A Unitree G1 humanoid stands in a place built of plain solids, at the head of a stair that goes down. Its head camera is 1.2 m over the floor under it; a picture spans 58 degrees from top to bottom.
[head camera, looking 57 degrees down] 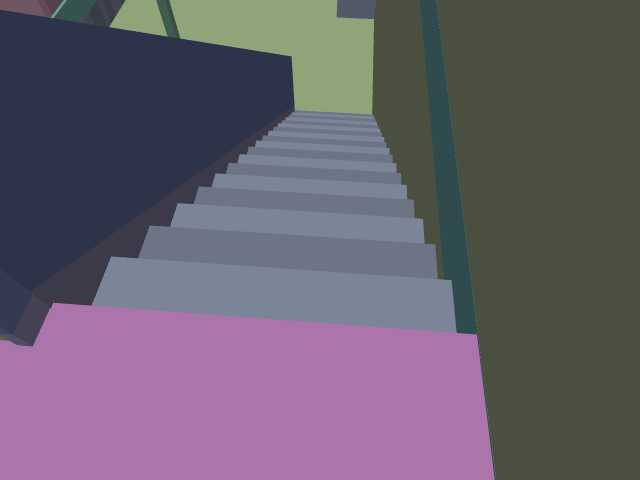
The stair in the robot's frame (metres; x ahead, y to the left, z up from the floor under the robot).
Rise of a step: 0.19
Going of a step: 0.28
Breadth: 1.27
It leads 5 degrees to the right of straight ahead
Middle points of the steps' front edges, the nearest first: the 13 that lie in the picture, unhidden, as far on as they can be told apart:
0.51 0.17 0.00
0.78 0.15 -0.19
1.06 0.13 -0.39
1.34 0.11 -0.58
1.61 0.09 -0.78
1.89 0.06 -0.97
2.17 0.04 -1.17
2.45 0.02 -1.36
2.72 0.00 -1.56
3.00 -0.02 -1.75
3.28 -0.05 -1.94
3.55 -0.07 -2.14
3.83 -0.09 -2.33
